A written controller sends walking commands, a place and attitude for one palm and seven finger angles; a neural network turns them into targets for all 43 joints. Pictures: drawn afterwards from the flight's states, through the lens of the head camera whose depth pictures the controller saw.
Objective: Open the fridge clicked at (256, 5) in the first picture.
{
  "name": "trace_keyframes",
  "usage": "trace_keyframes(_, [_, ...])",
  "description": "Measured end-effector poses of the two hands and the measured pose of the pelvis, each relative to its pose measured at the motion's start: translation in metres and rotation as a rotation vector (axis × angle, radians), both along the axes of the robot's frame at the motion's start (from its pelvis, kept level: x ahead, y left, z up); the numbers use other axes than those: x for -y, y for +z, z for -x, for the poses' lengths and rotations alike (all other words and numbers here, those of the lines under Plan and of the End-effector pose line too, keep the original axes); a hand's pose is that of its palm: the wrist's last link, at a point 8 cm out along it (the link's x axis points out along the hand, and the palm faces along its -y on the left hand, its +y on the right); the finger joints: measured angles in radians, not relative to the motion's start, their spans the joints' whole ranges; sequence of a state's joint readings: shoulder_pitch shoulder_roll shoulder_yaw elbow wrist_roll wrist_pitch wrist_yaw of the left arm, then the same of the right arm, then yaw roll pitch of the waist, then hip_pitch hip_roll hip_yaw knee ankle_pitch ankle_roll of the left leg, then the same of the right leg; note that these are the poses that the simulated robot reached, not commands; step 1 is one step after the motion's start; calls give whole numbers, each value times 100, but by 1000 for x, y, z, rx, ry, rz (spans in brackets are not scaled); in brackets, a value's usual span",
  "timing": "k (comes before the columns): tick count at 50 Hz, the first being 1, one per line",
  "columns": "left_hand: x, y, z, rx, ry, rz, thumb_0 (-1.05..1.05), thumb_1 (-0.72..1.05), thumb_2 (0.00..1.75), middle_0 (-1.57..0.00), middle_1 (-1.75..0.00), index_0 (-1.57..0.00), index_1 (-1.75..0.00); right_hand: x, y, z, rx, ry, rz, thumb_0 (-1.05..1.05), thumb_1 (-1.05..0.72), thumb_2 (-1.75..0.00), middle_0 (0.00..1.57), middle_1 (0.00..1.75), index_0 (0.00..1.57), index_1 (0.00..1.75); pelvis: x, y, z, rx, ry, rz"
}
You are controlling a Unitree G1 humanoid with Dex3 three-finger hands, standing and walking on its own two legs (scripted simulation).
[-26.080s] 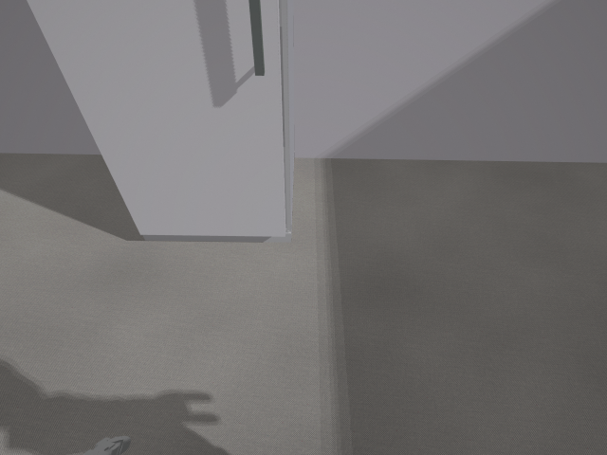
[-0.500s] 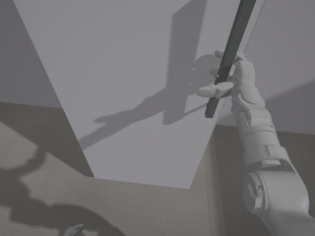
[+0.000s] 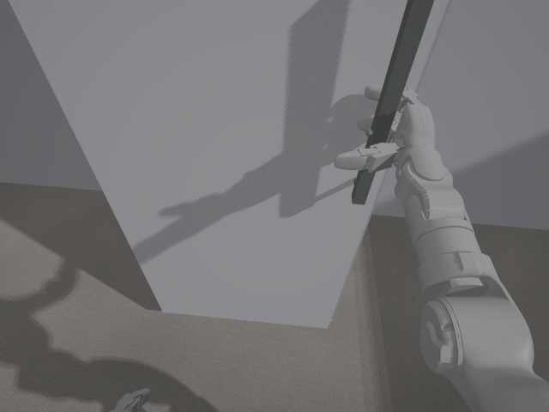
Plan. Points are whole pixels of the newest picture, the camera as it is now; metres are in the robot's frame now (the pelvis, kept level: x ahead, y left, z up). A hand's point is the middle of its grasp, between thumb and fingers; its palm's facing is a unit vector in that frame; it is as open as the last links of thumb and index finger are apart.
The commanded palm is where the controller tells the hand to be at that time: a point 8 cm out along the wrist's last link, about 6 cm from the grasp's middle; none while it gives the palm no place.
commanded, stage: slide the fingers in behind the handle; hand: right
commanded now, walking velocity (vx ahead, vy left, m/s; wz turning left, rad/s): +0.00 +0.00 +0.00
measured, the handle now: (386, 95) +0.51 -0.11 +0.23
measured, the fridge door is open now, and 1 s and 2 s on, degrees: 0 0 0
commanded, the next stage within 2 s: grip the handle and tug to test in 0.06 s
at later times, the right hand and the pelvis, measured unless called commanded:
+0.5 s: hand (369, 133) +0.46 -0.09 +0.20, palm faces +0.01 +1.00 +0.00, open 11.3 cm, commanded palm +0.43 -0.13 +0.20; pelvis +0.00 +0.00 +0.00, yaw +0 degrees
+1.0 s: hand (371, 133) +0.46 -0.09 +0.20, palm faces +0.01 +1.00 +0.01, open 5.7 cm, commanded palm +0.43 -0.14 +0.20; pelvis +0.01 +0.00 +0.00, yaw +0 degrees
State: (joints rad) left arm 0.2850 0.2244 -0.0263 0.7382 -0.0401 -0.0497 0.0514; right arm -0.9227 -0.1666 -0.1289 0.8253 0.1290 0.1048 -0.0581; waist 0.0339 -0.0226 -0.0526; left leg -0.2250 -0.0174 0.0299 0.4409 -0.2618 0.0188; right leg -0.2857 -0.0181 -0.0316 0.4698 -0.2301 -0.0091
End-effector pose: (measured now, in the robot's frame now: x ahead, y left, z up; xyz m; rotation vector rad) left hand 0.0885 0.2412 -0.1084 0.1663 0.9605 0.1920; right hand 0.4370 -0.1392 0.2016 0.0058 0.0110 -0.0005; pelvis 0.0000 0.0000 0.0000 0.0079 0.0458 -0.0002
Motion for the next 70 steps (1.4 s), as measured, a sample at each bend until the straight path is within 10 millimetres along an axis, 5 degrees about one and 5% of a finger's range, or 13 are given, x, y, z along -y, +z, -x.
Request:
trace_keyframes(17, [6,-2,3,-8,8,13,1,91,89,-20,-30,-20,-30,-1,-1,0,5,-10,9,-2,39,-35,28,122,28,122,5,0,-2,-1,6,0])
trace_keyframes(43, [1,3,-20,20,-5,5,1,91,89,-20,-30,-20,-30,2,0,1,4,-13,-2,0,-70,-81,37,137,38,137,0,1,-10,5,4,2])
trace_keyframes(70, [-1,5,-23,25,21,13,1,91,89,-20,-30,-20,-30,1,0,3,6,-9,-7,0,-73,-78,33,139,34,138,-1,3,-16,14,22,4])
